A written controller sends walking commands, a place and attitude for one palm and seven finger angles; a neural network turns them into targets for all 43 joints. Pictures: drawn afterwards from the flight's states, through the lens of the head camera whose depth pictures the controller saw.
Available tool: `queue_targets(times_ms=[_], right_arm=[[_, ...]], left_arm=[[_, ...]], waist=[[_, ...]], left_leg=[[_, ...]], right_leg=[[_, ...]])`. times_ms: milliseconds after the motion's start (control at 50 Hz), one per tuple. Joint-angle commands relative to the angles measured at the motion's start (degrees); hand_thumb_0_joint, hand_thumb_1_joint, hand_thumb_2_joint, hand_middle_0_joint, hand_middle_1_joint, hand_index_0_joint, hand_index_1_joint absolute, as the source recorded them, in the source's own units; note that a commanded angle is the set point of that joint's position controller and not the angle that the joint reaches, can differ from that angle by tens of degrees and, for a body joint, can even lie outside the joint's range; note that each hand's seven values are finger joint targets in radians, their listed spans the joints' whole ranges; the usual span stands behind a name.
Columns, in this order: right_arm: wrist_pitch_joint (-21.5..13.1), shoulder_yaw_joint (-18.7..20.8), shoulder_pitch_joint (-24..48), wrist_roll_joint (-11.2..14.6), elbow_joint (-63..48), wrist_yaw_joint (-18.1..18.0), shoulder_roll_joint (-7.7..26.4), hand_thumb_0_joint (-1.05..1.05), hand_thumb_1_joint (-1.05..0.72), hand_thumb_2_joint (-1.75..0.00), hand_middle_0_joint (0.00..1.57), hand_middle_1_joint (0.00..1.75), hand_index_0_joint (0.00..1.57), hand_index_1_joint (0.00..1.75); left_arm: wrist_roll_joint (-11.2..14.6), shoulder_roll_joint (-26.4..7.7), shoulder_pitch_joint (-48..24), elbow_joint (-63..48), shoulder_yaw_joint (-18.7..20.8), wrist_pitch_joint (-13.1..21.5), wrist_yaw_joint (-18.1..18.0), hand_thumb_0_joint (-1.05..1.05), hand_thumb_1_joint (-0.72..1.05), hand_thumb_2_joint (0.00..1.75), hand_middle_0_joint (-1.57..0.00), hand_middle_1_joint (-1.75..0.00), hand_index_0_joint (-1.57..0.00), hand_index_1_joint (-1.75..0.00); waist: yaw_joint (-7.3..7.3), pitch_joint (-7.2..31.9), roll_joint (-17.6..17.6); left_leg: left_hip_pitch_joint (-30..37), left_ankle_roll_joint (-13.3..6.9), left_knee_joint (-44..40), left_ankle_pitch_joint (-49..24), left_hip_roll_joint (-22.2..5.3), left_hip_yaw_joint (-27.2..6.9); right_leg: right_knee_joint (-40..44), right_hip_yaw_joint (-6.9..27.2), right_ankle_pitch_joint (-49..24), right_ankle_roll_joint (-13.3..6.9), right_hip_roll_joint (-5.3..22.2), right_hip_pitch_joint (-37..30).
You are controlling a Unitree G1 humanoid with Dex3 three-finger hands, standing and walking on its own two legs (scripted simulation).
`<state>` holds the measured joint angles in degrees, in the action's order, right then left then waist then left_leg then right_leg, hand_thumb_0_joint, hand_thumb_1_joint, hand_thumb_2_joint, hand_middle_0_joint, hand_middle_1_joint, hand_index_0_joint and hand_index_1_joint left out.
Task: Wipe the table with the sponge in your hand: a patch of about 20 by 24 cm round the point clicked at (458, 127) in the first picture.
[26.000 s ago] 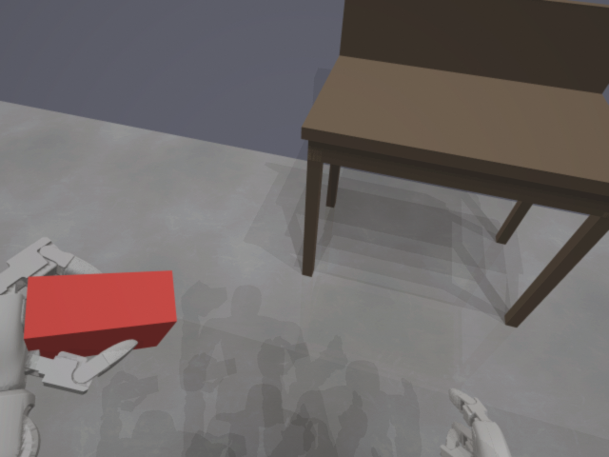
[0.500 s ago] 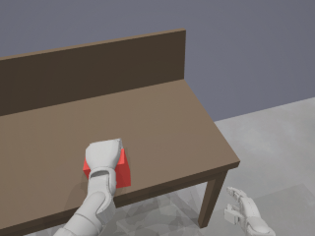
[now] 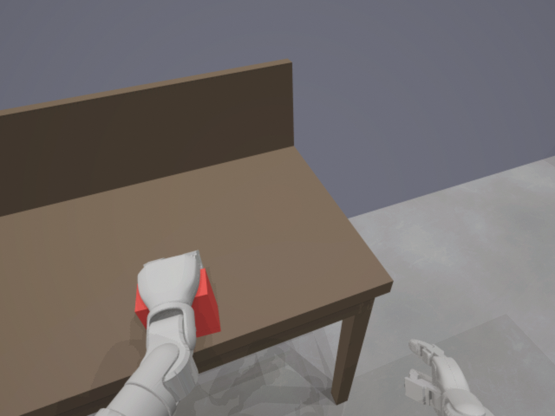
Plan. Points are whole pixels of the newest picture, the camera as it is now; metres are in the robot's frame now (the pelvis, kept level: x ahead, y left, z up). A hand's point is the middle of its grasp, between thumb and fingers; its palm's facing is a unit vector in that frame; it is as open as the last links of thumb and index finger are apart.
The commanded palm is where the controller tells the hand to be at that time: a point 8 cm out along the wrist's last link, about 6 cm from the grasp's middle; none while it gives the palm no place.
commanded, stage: slide across to the third lane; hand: left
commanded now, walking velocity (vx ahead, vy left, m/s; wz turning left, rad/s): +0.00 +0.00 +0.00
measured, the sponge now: (184, 315) +0.28 +0.20 -0.03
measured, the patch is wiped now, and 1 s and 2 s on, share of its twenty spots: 0.75 0.80 1.00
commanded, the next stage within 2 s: wipe forward along the third lane in 0.06 s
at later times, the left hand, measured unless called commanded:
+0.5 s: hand (184, 288) +0.31 +0.20 +0.01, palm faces -0.06 -0.05 -1.00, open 9.6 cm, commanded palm +0.28 +0.20 +0.04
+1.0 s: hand (185, 261) +0.36 +0.22 +0.02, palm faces -0.10 +0.00 -1.00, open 9.6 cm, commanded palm +0.34 +0.22 +0.04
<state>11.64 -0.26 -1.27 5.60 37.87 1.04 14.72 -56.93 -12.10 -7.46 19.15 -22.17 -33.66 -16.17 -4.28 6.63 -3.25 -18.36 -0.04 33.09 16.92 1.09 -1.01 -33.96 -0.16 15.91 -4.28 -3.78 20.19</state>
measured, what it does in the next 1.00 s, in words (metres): stands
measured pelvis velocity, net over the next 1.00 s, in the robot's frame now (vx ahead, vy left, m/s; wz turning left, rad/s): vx -0.02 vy -0.01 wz -0.01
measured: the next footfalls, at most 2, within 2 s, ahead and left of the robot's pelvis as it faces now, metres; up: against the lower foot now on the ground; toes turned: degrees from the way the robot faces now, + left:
none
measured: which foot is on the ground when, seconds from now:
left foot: down 0.00-1.00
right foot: down 0.00-1.00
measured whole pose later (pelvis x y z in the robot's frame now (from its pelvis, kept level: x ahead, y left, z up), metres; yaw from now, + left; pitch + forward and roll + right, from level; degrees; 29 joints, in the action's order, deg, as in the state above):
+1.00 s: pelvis -0.02 -0.01 -0.01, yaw +0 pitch +8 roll +1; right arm 8.3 -0.7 -9.1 4.9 41.1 -4.3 15.3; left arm -55.8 -16.0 -31.7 49.4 -11.7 -23.7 -16.0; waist 0.1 8.0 -2.6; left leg -29.3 -0.1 36.9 16.6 0.7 -2.0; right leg -36.8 -0.4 14.3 -5.1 -5.0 31.0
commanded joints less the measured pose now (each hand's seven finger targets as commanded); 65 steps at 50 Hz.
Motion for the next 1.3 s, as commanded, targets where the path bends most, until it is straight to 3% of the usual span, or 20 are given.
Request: queue_targets(times_ms=[0,180,340,380,440,480,540,580,640,680,760,780,840,880,960,980,1040,1080,1160,1280], right_arm=[[-3.0,1.5,13.3,0.3,-10.8,0.1,4.7,0.0,-0.9,-0.9,0.2,0.3,0.2,0.3],[-3.4,1.3,12.9,0.2,-9.5,-1.0,5.3,0.0,-0.9,-0.9,0.2,0.3,0.2,0.3],[-4.2,1.2,10.4,-0.1,-7.9,-2.3,5.2,0.0,-0.9,-0.9,0.2,0.3,0.2,0.3],[-4.4,1.3,9.9,-0.3,-7.3,-2.8,5.7,0.0,-0.9,-0.9,0.2,0.3,0.2,0.3],[-4.5,1.1,8.8,-0.3,-7.2,-3.3,5.3,0.0,-0.9,-0.9,0.2,0.3,0.2,0.3],[-4.5,1.1,9.0,-0.4,-6.9,-3.8,5.7,0.0,-0.9,-0.9,0.2,0.3,0.2,0.3],[-4.4,0.7,7.8,-0.3,-7.0,-4.3,5.5,0.0,-0.9,-0.9,0.2,0.3,0.2,0.3],[-4.4,0.8,7.6,-0.4,-6.5,-4.8,5.8,0.0,-0.9,-0.9,0.2,0.3,0.2,0.3],[-4.5,0.6,6.0,-0.3,-6.7,-5.2,5.6,0.0,-0.9,-0.9,0.2,0.3,0.2,0.3],[-4.6,0.7,5.5,-0.7,-6.2,-5.6,6.3,0.0,-0.9,-0.9,0.2,0.3,0.2,0.3],[-5.0,0.8,3.6,-0.5,-6.6,-5.7,5.9,0.0,-0.9,-0.9,0.2,0.3,0.2,0.3],[-5.1,1.0,3.5,-0.6,-6.3,-5.8,6.5,0.0,-0.9,-0.9,0.2,0.3,0.2,0.3],[-5.5,1.1,1.8,-0.5,-6.6,-5.6,6.2,0.0,-0.9,-0.9,0.2,0.3,0.2,0.3],[-5.7,1.1,1.4,-0.7,-5.8,-5.7,6.8,0.0,-0.9,-0.9,0.2,0.3,0.2,0.3],[-6.4,1.4,-0.6,-0.5,-5.5,-5.6,6.6,0.0,-0.9,-0.9,0.2,0.3,0.2,0.3],[-6.4,1.4,-0.7,-0.7,-4.9,-5.6,7.2,0.0,-0.9,-0.9,0.2,0.3,0.2,0.3],[-6.8,1.6,-2.2,-0.5,-5.0,-5.2,6.7,0.0,-0.9,-0.9,0.2,0.3,0.2,0.3],[-6.8,1.9,-2.8,-0.8,-4.3,-5.1,7.2,0.0,-0.9,-0.9,0.2,0.3,0.2,0.3],[-6.7,1.8,-3.7,-0.6,-4.2,-4.8,7.1,0.0,-0.9,-0.9,0.2,0.3,0.2,0.3],[-6.6,1.8,-4.8,-0.8,-3.5,-4.5,7.6,0.0,-0.9,-0.9,0.2,0.3,0.2,0.3]], left_arm=[[3.1,2.4,-2.5,-4.6,-0.9,1.3,2.1,0.0,0.1,1.3,-1.2,-1.6,-1.2,-1.6],[2.2,-1.3,-7.3,-1.7,3.0,1.7,2.3,0.0,0.1,1.3,-1.2,-1.6,-1.2,-1.6],[0.0,1.6,-16.3,5.4,0.5,3.4,1.9,0.0,0.1,1.3,-1.2,-1.6,-1.2,-1.6],[-0.2,-2.4,-16.4,7.2,5.2,3.9,1.4,0.0,0.1,1.3,-1.2,-1.6,-1.2,-1.6],[-0.2,0.0,-19.4,10.5,2.9,4.1,1.2,0.0,0.1,1.3,-1.2,-1.6,-1.2,-1.6],[-0.2,-3.1,-18.2,12.7,6.7,4.1,0.9,0.0,0.1,1.3,-1.2,-1.6,-1.2,-1.6],[-0.7,-1.8,-23.6,15.5,4.3,3.9,0.6,0.0,0.1,1.3,-1.2,-1.6,-1.2,-1.6],[-0.9,-5.7,-25.6,17.7,7.9,3.9,0.2,0.0,0.1,1.3,-1.2,-1.6,-1.2,-1.6],[-0.5,-5.4,-28.8,20.2,6.9,4.3,0.1,0.0,0.1,1.3,-1.2,-1.6,-1.2,-1.6],[-0.3,-11.7,-27.8,22.9,12.8,4.8,-0.3,0.0,0.1,1.3,-1.2,-1.6,-1.2,-1.6],[-0.1,-8.2,-31.5,25.6,9.2,6.2,-0.4,0.0,0.1,1.3,-1.2,-1.6,-1.2,-1.6],[-0.2,-12.1,-30.4,26.7,12.9,6.5,-0.6,0.0,0.1,1.3,-1.2,-1.6,-1.2,-1.6],[0.1,-10.3,-32.8,27.6,10.7,7.8,-0.7,0.0,0.1,1.3,-1.2,-1.6,-1.2,-1.6],[0.0,-14.6,-32.9,30.0,14.6,8.2,-1.1,0.0,0.1,1.3,-1.2,-1.6,-1.2,-1.6],[0.3,-12.5,-35.4,31.7,12.1,9.7,-1.3,0.0,0.1,1.3,-1.2,-1.6,-1.2,-1.6],[0.0,-16.4,-35.8,32.5,15.4,10.1,-1.4,0.0,0.1,1.3,-1.2,-1.6,-1.2,-1.6],[0.2,-13.0,-36.2,33.0,12.6,11.0,-1.5,0.0,0.1,1.3,-1.2,-1.6,-1.2,-1.6],[0.3,-17.2,-35.0,34.2,16.8,11.5,-1.9,0.0,0.1,1.3,-1.2,-1.6,-1.2,-1.6],[0.5,-15.8,-36.3,34.6,14.9,12.2,-2.2,0.0,0.1,1.3,-1.2,-1.6,-1.2,-1.6],[-0.8,-19.4,-37.9,36.8,17.5,12.8,-2.7,0.0,0.1,1.3,-1.2,-1.6,-1.2,-1.6]], waist=[[0.11,5.5,9.8],[0.47,4.0,10.0],[2.2,5.0,11.9],[1.36,5.9,12.5],[2.53,5.7,13.1],[1.49,6.0,12.8],[3.21,4.7,11.5],[2.74,4.3,10.0],[3.85,4.9,10.3],[2.46,6.0,11.0],[4.25,5.4,10.6],[3.18,6.4,10.8],[4.43,6.6,10.7],[3.72,6.5,10.3],[5.3,6.4,11.6],[4.67,6.9,11.3],[5.48,8.0,10.2],[4.38,10.2,10.8],[5.96,9.4,11.6],[5.9,9.5,10.2]], left_leg=[[-1.4,-2.4,-3.8,-5.4,1.4,-0.3],[-1.5,-2.2,-4.5,-4.7,1.4,-0.6],[-3.0,-2.0,-3.1,-3.1,1.6,0.0],[-4.2,-1.9,-3.0,-2.6,1.6,-0.4],[-5.4,-1.8,-2.3,-1.5,1.6,0.0],[-6.8,-1.6,-2.3,-0.8,1.7,-0.3],[-8.0,-1.6,-2.0,1.9,1.7,0.2],[-8.8,-1.5,-2.2,3.1,1.6,-0.2],[-9.8,-1.6,-1.6,4.3,1.8,0.5],[-11.5,-1.5,-1.4,4.4,1.7,-0.1],[-12.3,-1.6,-1.1,5.8,1.5,0.5],[-13.0,-1.5,-1.1,5.3,1.5,0.0],[-14.2,-1.7,-0.5,5.7,1.4,0.6],[-15.2,-1.6,-0.6,5.5,1.2,0.1],[-16.2,-1.9,0.1,6.0,1.2,0.5],[-16.9,-1.8,0.0,5.9,1.1,0.0],[-16.4,-2.1,0.5,4.5,1.0,0.5],[-17.2,-2.0,0.6,3.4,0.9,0.2],[-18.1,-2.3,1.0,3.0,0.8,0.7],[-18.2,-2.4,0.7,1.6,0.7,0.3]], right_leg=[[7.4,6.1,-8.8,0.1,2.0,-7.3],[8.5,7.3,-7.9,-0.1,1.6,-5.7],[6.9,5.8,-7.4,0.4,1.9,-2.4],[6.9,6.8,-7.1,0.1,1.7,-2.5],[6.4,6.0,-6.1,0.7,2.2,-1.5],[6.8,7.1,-5.2,0.5,2.0,-1.3],[7.2,6.2,0.4,1.0,2.5,1.0],[7.9,7.2,3.4,0.7,2.3,2.2],[8.1,6.7,6.0,1.3,2.8,2.2],[8.5,8.3,7.2,1.2,2.8,1.0],[8.5,7.3,9.8,1.8,3.2,2.6],[8.7,8.5,9.6,1.4,2.9,1.8],[8.6,8.3,9.6,2.0,3.4,1.5],[8.7,9.2,9.6,1.6,3.2,1.6],[8.8,9.1,9.8,2.2,3.6,1.9],[8.9,10.0,10.5,1.9,3.3,1.9],[7.7,8.5,5.4,2.2,3.5,1.4],[7.5,9.6,2.7,2.0,3.5,-0.6],[7.5,10.2,-0.4,2.6,4.0,-1.3],[6.7,9.1,-3.6,2.3,3.5,-0.5]])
